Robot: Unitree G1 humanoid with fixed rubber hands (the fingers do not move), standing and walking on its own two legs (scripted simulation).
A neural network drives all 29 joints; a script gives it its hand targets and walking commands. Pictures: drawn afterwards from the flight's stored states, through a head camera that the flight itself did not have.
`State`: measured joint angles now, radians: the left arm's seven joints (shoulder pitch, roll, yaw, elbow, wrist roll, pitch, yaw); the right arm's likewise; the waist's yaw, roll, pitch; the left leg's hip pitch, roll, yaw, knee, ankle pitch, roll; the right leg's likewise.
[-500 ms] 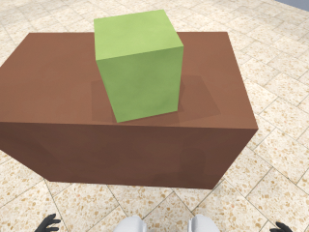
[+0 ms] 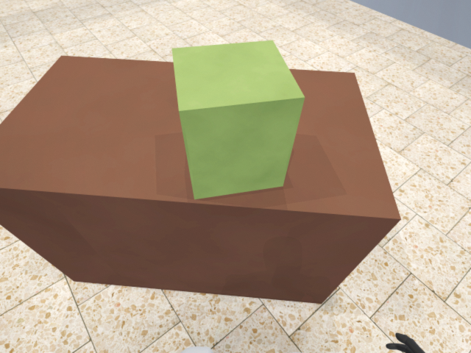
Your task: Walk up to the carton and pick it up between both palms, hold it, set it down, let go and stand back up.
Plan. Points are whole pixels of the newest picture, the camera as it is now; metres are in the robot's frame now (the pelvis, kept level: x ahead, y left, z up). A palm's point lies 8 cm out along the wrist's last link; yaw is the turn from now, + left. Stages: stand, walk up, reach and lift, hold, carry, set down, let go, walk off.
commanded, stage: walk up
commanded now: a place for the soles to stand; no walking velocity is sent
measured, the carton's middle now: (232, 123) +0.56 +0.05 +0.06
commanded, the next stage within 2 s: none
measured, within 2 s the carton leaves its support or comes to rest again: neither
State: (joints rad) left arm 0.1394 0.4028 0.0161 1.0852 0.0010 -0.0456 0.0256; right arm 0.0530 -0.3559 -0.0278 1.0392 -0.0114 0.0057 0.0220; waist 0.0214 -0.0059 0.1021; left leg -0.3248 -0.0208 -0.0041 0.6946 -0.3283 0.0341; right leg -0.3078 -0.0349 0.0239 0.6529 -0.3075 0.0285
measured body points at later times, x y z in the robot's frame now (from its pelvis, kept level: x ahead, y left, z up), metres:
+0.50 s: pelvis +0.01 -0.01 +0.02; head +0.04 -0.02 +0.47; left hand +0.11 +0.29 -0.11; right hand +0.14 -0.32 -0.10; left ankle +0.03 +0.10 -0.72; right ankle +0.03 -0.16 -0.72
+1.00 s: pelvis +0.05 +0.07 -0.02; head +0.07 +0.06 +0.43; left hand +0.10 +0.44 -0.11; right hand +0.14 -0.27 -0.12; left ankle +0.11 +0.20 -0.72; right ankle +0.03 -0.12 -0.69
